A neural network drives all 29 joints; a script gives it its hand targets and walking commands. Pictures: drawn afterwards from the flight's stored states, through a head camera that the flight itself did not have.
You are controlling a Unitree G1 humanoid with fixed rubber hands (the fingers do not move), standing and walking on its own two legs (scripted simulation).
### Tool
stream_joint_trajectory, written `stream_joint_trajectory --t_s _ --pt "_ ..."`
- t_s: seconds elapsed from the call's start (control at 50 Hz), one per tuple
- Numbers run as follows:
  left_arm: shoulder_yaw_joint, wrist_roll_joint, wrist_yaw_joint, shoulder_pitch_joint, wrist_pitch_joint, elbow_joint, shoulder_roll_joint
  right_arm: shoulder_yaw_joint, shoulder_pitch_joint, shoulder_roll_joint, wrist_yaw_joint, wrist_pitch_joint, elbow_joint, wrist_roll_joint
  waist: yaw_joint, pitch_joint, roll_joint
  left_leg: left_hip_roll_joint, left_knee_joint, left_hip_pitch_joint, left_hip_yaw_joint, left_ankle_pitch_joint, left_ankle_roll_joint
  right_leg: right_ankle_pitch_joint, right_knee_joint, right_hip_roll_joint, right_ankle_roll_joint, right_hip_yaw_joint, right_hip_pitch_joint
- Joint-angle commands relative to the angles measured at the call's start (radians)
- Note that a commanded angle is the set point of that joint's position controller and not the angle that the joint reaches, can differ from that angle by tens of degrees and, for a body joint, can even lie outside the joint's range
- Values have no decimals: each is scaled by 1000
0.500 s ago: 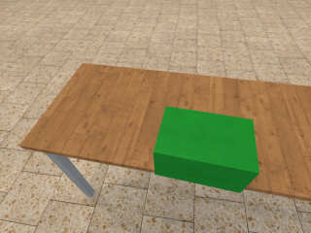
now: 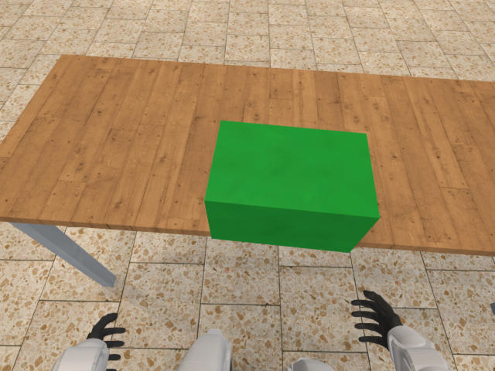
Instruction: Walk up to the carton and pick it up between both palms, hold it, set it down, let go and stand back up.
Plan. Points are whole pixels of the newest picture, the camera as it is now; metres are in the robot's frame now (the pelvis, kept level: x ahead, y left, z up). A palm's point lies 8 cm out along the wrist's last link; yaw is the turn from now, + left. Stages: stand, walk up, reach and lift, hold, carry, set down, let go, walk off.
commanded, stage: reach and lift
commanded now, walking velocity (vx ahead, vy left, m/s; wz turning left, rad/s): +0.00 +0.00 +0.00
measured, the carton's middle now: (286, 187) +0.42 -0.03 +0.00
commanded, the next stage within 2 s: none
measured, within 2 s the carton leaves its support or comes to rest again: neither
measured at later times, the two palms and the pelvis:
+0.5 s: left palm (112, 358) +0.14 +0.23 -0.07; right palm (414, 355) +0.16 -0.22 -0.06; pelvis -0.02 -0.04 +0.02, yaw -2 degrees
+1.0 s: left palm (120, 331) +0.18 +0.22 -0.04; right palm (434, 356) +0.16 -0.23 -0.01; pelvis +0.01 +0.01 +0.05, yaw -4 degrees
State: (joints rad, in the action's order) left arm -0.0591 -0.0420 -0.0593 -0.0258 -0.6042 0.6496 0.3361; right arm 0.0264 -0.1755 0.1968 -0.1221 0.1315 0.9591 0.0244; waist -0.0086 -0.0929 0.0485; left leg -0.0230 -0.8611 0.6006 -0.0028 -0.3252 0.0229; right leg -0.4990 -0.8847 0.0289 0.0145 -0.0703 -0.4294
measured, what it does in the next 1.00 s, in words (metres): stands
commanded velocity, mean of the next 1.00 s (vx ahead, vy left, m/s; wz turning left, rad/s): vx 0.00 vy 0.00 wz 0.00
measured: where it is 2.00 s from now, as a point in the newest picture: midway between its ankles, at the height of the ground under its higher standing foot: outside the picture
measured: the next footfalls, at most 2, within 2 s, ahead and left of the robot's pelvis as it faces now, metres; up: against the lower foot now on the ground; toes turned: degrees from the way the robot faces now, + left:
none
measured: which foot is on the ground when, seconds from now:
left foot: down 0.00-1.00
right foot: down 0.00-1.00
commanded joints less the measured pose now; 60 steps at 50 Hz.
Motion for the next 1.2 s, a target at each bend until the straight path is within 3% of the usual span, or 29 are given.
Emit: stream_joint_trajectory --t_s 0.0,0.02,0.04,0.08,0.16,0.2,0.24,0.3,0.36,0.44,0.48,0.54,0.62,0.7,0.78,0.92,1.04,1.18 --pt "-45 29 34 155 -105 -299 -77 -73 207 275 2 9 -64 -132 34 521 -218 115 148 -738 118 808 -112 429 163 -61 46 -41 -109" --pt "-70 53 59 224 -103 -314 -62 -90 234 281 25 -4 -111 -151 39 498 -168 94 163 -779 92 789 -107 501 223 -60 39 -37 -68" --pt "-92 75 90 257 -97 -306 -38 -98 234 271 50 -16 -152 -161 46 453 -88 64 197 -789 52 630 -99 532 308 -47 27 -31 -37" --pt "-138 127 119 259 -80 -280 5 -116 174 244 103 -26 -218 -165 19 291 -27 17 246 -652 -9 427 -65 585 353 -45 -18 -34 37" --pt "-204 175 118 119 3 -193 64 -117 38 137 158 -59 -343 -108 -55 83 42 -15 299 -375 -82 134 -23 384 423 8 -52 50 111" --pt "-206 155 104 31 63 -201 74 -115 8 76 153 -73 -450 -91 -94 66 61 3 284 -313 -90 83 -11 251 454 49 -65 121 76" --pt "-192 121 92 -50 121 -218 78 -106 10 23 147 -78 -514 -71 -105 73 53 22 260 -265 -94 47 -9 136 470 81 -59 175 44" --pt "-169 63 77 -121 192 -297 97 -90 61 -10 145 -83 -597 -58 -93 169 13 50 235 -246 -84 40 -9 134 458 116 -51 232 55" --pt "-142 20 79 -99 226 -331 116 -73 154 -18 170 -92 -583 -58 -48 238 -29 59 229 -290 -80 66 -16 254 435 127 -50 239 92" --pt "-123 -7 112 18 246 -322 133 -68 268 -3 227 -122 -489 -59 18 213 -32 39 264 -392 -75 150 -12 457 433 106 -72 188 133" --pt "-119 -8 125 96 264 -311 126 -66 314 12 242 -153 -442 -59 33 208 -40 27 296 -456 -70 217 -17 527 439 76 -72 138 144" --pt "-109 -11 123 168 313 -324 113 -50 323 35 240 -220 -418 -57 27 211 -63 13 333 -533 -70 322 -30 553 452 23 -65 68 154" --pt "-69 -25 96 214 392 -308 57 -25 303 57 179 -298 -403 -46 -7 212 -89 24 390 -649 -50 391 -50 389 515 -39 -27 -6 90" --pt "-14 -51 65 168 464 -246 16 21 253 77 117 -338 -400 -21 -16 161 -73 49 441 -648 -22 237 -47 197 567 -52 2 -17 25" --pt "27 -69 31 121 522 -270 -1 47 244 85 78 -351 -411 -36 -19 157 -72 68 493 -610 -2 108 -43 162 571 -48 8 0 67" --pt "56 -55 -12 157 569 -278 -25 56 265 120 39 -354 -382 -92 -35 146 -96 59 513 -651 -2 182 -53 212 596 -51 24 21 102" --pt "34 -18 -8 194 594 -300 -33 45 284 139 47 -370 -378 -134 -46 138 -99 33 495 -707 -20 356 -62 305 626 -55 23 36 124" --pt "46 -34 19 214 682 -319 -40 38 311 122 73 -415 -413 -151 -25 121 -78 22 481 -719 -20 418 -66 357 644 -50 21 54 137"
